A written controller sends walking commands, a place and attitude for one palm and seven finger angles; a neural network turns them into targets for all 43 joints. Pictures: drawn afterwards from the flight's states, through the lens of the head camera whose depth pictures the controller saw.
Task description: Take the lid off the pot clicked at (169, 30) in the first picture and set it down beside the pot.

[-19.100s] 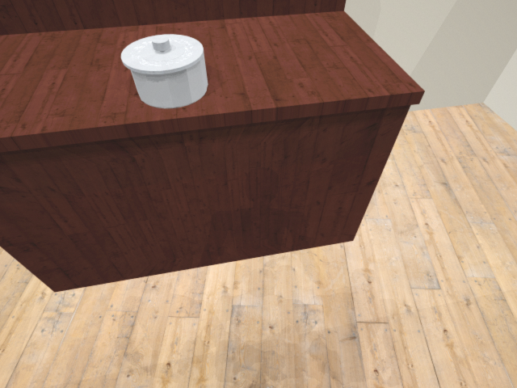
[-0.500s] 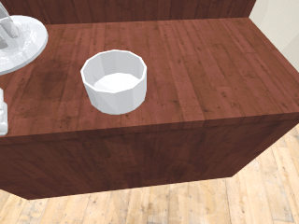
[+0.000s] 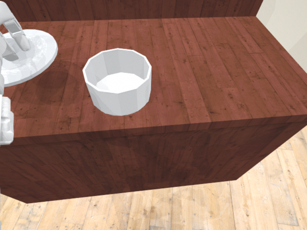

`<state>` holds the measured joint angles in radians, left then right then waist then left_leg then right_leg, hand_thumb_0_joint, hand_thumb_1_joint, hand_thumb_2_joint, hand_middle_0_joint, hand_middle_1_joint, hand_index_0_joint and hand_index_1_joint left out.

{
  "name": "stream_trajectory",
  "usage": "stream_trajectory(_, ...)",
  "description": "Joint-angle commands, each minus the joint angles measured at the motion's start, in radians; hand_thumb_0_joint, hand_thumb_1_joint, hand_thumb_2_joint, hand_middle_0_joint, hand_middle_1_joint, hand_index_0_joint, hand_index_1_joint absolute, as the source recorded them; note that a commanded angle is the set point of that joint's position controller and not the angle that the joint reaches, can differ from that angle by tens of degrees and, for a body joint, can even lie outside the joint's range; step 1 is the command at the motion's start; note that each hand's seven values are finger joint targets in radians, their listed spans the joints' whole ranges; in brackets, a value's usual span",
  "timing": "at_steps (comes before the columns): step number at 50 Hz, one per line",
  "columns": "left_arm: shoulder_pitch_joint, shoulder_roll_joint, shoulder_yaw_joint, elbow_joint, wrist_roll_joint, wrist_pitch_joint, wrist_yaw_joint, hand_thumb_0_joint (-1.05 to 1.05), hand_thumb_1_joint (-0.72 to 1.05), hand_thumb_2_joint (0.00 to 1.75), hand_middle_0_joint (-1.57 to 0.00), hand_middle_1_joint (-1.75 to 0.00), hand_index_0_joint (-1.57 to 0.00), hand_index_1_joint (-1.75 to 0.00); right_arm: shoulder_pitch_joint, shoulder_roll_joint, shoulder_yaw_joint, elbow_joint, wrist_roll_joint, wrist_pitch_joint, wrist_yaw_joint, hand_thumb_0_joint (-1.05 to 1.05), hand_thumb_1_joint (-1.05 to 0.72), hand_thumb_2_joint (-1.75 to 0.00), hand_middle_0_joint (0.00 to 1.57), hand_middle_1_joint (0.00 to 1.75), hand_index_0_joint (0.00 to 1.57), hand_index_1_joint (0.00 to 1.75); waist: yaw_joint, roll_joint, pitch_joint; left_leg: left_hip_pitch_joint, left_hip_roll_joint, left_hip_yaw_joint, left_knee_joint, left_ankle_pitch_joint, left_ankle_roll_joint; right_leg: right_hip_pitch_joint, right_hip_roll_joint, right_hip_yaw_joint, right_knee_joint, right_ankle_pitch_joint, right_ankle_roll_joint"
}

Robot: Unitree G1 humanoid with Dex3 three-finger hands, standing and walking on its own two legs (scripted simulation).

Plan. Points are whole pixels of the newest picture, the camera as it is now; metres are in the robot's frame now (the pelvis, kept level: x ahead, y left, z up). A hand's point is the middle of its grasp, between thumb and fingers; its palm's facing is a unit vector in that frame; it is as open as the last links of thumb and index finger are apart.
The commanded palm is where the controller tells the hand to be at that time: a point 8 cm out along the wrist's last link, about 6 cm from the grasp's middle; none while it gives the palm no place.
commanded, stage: lower the lid onto the table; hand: left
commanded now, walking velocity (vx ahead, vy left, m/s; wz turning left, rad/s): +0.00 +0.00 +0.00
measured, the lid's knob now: (8, 47) +0.51 +0.31 +0.21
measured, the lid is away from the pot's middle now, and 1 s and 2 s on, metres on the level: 0.24 0.23 0.24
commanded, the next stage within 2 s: open the fingers wide in 1.94 s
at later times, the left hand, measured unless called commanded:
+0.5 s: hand (16, 57) +0.48 +0.28 +0.20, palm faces -0.37 -0.20 -0.91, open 5.6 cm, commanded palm +0.49 +0.29 +0.26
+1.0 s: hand (21, 72) +0.47 +0.29 +0.16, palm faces -0.43 -0.20 -0.88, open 5.6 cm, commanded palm +0.49 +0.30 +0.22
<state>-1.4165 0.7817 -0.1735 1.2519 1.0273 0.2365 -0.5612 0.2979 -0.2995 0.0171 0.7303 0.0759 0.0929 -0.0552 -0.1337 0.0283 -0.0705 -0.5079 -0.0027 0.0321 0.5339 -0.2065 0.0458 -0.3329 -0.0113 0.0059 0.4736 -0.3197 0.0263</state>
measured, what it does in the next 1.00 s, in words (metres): stands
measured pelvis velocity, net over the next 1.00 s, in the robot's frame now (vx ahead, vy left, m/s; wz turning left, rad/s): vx -0.01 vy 0.00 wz -0.01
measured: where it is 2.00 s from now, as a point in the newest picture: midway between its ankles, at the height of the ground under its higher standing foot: outside the picture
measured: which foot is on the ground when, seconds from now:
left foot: down 0.00-1.00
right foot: down 0.00-1.00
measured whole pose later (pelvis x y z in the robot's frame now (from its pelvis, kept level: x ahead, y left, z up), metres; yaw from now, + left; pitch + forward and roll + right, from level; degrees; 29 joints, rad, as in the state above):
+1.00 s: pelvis -0.01 +0.00 -0.01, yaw -1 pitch +11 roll -2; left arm -1.29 0.78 -0.14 1.28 1.01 0.12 -0.52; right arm 0.32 -0.30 0.01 0.72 0.08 0.12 -0.07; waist -0.15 0.02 -0.07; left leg -0.57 0.01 0.04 0.61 -0.23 0.05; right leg -0.40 0.00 0.01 0.54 -0.34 0.03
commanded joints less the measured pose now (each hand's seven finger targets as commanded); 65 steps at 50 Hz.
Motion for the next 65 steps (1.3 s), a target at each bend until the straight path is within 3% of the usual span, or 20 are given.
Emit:
stream_trajectory(1,-0.576,0.233,0.032,-0.253,0.015,-0.013,0.056,0.00,0.83,0.75,-0.84,-1.10,-0.97,-1.12,0.062,-0.178,-0.067,-0.071,-0.002,-0.017,-0.015,0.00,-0.90,-0.90,0.20,0.30,0.20,0.30,-0.006,0.089,-0.447,0.507,-0.023,-0.025,0.023,0.392,0.039,-0.103,0.071,-0.048,-0.047,0.324,-0.054)
stream_trajectory(4,-0.564,0.222,0.025,-0.242,0.012,-0.015,0.058,0.00,0.83,0.75,-0.84,-1.10,-0.97,-1.12,0.066,-0.179,-0.068,-0.068,0.001,-0.013,-0.016,0.00,-0.90,-0.90,0.20,0.30,0.20,0.30,-0.009,0.096,-0.433,0.498,-0.023,-0.025,0.023,0.372,0.038,-0.116,0.072,-0.049,-0.045,0.317,-0.056)
stream_trajectory(6,-0.613,0.247,0.048,-0.338,0.009,-0.025,0.064,0.00,0.83,0.75,-0.84,-1.10,-0.97,-1.12,0.063,-0.177,-0.073,-0.077,-0.003,-0.015,-0.012,0.00,-0.90,-0.90,0.20,0.30,0.20,0.30,-0.002,0.149,-0.508,0.564,-0.016,-0.035,0.036,0.445,0.036,-0.116,0.072,-0.045,-0.036,0.326,-0.056)
stream_trajectory(7,-0.575,0.194,0.018,-0.285,0.009,-0.025,0.063,0.00,0.83,0.75,-0.84,-1.10,-0.97,-1.12,0.067,-0.169,-0.073,-0.076,-0.003,-0.016,-0.014,0.00,-0.90,-0.90,0.20,0.30,0.20,0.30,-0.005,0.151,-0.468,0.555,-0.022,-0.043,0.045,0.462,0.037,-0.142,0.077,-0.051,-0.034,0.321,-0.061)
stream_trajectory(13,-0.504,0.220,0.036,-0.200,0.006,-0.030,0.067,0.00,0.83,0.75,-0.84,-1.10,-0.97,-1.12,0.073,-0.181,-0.068,-0.072,0.001,-0.001,-0.016,0.00,-0.90,-0.90,0.20,0.30,0.20,0.30,-0.010,0.045,-0.388,0.441,-0.030,-0.023,0.021,0.291,0.038,-0.123,0.074,-0.053,-0.039,0.285,-0.058)
stream_trajectory(19,-0.544,0.273,0.067,-0.234,0.013,-0.052,0.078,0.00,0.83,0.75,-0.84,-1.10,-0.97,-1.12,0.083,-0.181,-0.069,-0.074,-0.001,-0.007,-0.028,0.00,-0.90,-0.90,0.20,0.30,0.20,0.30,-0.009,0.084,-0.451,0.465,-0.029,-0.019,0.035,0.314,0.041,-0.108,0.076,-0.044,-0.028,0.313,-0.057)
stream_trajectory(28,-0.483,0.214,0.037,-0.230,-0.001,-0.070,0.078,0.00,0.83,0.75,-0.84,-1.10,-0.97,-1.12,0.088,-0.177,-0.074,-0.081,0.001,0.001,-0.021,0.00,-0.90,-0.90,0.20,0.30,0.20,0.30,-0.013,0.117,-0.423,0.482,-0.023,-0.027,0.053,0.362,0.038,-0.157,0.080,-0.050,-0.021,0.304,-0.060)
stream_trajectory(30,-0.457,0.175,0.014,-0.248,-0.026,-0.074,0.071,0.00,0.83,0.75,-0.84,-1.10,-0.97,-1.12,0.089,-0.179,-0.075,-0.081,0.002,-0.002,-0.022,0.00,-0.90,-0.90,0.20,0.30,0.20,0.30,-0.008,0.100,-0.416,0.492,-0.022,-0.028,0.053,0.384,0.038,-0.163,0.079,-0.058,-0.021,0.305,-0.063)
stream_trajectory(31,-0.463,0.241,0.068,-0.248,-0.010,-0.074,0.080,0.00,0.83,0.75,-0.84,-1.10,-0.97,-1.12,0.095,-0.183,-0.078,-0.074,-0.001,0.005,-0.022,0.00,-0.90,-0.90,0.20,0.30,0.20,0.30,-0.011,0.094,-0.436,0.493,-0.017,-0.029,0.056,0.367,0.039,-0.155,0.081,-0.050,-0.018,0.302,-0.058)
stream_trajectory(33,-0.484,0.193,0.027,-0.258,-0.016,-0.077,0.076,0.00,0.83,0.75,-0.84,-1.10,-0.97,-1.12,0.091,-0.179,-0.078,-0.075,0.001,0.008,-0.024,0.00,-0.90,-0.90,0.20,0.30,0.20,0.30,-0.018,0.096,-0.423,0.480,-0.021,-0.028,0.051,0.336,0.040,-0.165,0.081,-0.054,-0.020,0.293,-0.059)
stream_trajectory(35,-0.458,0.221,0.052,-0.272,-0.023,-0.087,0.079,0.00,0.83,0.75,-0.84,-1.10,-0.97,-1.12,0.092,-0.181,-0.078,-0.081,0.000,0.000,-0.025,0.00,-0.90,-0.90,0.20,0.30,0.20,0.30,-0.005,0.110,-0.448,0.502,-0.024,-0.030,0.064,0.384,0.039,-0.162,0.081,-0.056,-0.013,0.307,-0.066)
stream_trajectory(37,-0.436,0.230,0.057,-0.204,-0.014,-0.086,0.081,0.00,0.83,0.75,-0.84,-1.10,-0.97,-1.12,0.096,-0.181,-0.074,-0.069,0.001,0.009,-0.028,0.00,-0.90,-0.90,0.20,0.30,0.20,0.30,-0.018,0.061,-0.390,0.433,-0.025,-0.022,0.052,0.274,0.041,-0.160,0.082,-0.054,-0.017,0.276,-0.059)
stream_trajectory(40,-0.479,0.214,0.036,-0.279,-0.023,-0.100,0.084,0.00,0.83,0.75,-0.84,-1.10,-0.97,-1.12,0.088,-0.180,-0.076,-0.079,0.000,0.002,-0.028,0.00,-0.90,-0.90,0.20,0.30,0.20,0.30,-0.009,0.135,-0.446,0.486,-0.024,-0.024,0.064,0.338,0.038,-0.171,0.079,-0.053,-0.009,0.294,-0.066)
stream_trajectory(42,-0.429,0.273,0.091,-0.207,-0.007,-0.103,0.091,0.00,0.83,0.75,-0.84,-1.10,-0.97,-1.12,0.101,-0.180,-0.073,-0.073,0.000,0.007,-0.032,0.00,-0.90,-0.90,0.20,0.30,0.20,0.30,-0.013,0.080,-0.417,0.442,-0.024,-0.026,0.065,0.294,0.040,-0.161,0.084,-0.052,-0.004,0.281,-0.061)
stream_trajectory(44,-0.422,0.239,0.053,-0.171,-0.012,-0.106,0.090,0.00,0.83,0.75,-0.84,-1.10,-0.97,-1.12,0.101,-0.183,-0.070,-0.071,0.003,0.007,-0.034,0.00,-0.90,-0.90,0.20,0.30,0.20,0.30,-0.022,0.065,-0.373,0.397,-0.028,-0.016,0.053,0.214,0.040,-0.170,0.082,-0.053,-0.010,0.260,-0.060)
stream_trajectory(51,-0.440,0.297,0.095,-0.234,-0.011,-0.136,0.097,0.00,0.83,0.75,-0.84,-1.10,-0.97,-1.12,0.108,-0.186,-0.075,-0.072,0.002,0.007,-0.039,0.00,-0.90,-0.90,0.20,0.30,0.20,0.30,-0.016,0.119,-0.462,0.452,-0.016,-0.014,0.086,0.321,0.040,-0.167,0.083,-0.045,0.014,0.310,-0.056)
stream_trajectory(54,-0.410,0.250,0.061,-0.195,-0.020,-0.139,0.093,0.00,0.83,0.75,-0.84,-1.10,-0.97,-1.12,0.121,-0.186,-0.077,-0.066,0.003,0.011,-0.037,0.00,-0.90,-0.90,0.20,0.30,0.20,0.30,-0.025,0.106,-0.410,0.431,-0.016,-0.020,0.086,0.298,0.039,-0.202,0.088,-0.053,0.010,0.289,-0.056)
stream_trajectory(57,-0.438,0.265,0.069,-0.248,-0.022,-0.151,0.094,0.00,0.83,0.75,-0.84,-1.10,-0.97,-1.12,0.122,-0.185,-0.080,-0.066,0.003,0.012,-0.039,0.00,-0.90,-0.90,0.20,0.30,0.20,0.30,-0.024,0.144,-0.462,0.466,-0.013,-0.024,0.098,0.348,0.040,-0.206,0.088,-0.049,0.018,0.300,-0.057)
stream_trajectory(60,-0.362,0.244,0.062,-0.176,-0.033,-0.158,0.090,0.00,0.83,0.75,-0.84,-1.10,-0.97,-1.12,0.137,-0.187,-0.075,-0.058,0.004,0.007,-0.042,0.00,-0.90,-0.90,0.20,0.30,0.20,0.30,-0.024,0.081,-0.405,0.427,-0.014,-0.021,0.097,0.328,0.040,-0.220,0.093,-0.062,0.021,0.285,-0.058)
stream_trajectory(65,-0.429,0.236,0.056,-0.276,-0.036,-0.177,0.096,0.00,0.83,0.75,-0.84,-1.10,-0.97,-1.12,0.138,-0.183,-0.078,-0.058,-0.001,0.004,-0.044,0.00,-0.90,-0.90,0.20,0.30,0.20,0.30,-0.018,0.171,-0.477,0.504,-0.003,-0.037,0.111,0.376,0.035,-0.256,0.095,-0.062,0.033,0.263,-0.063)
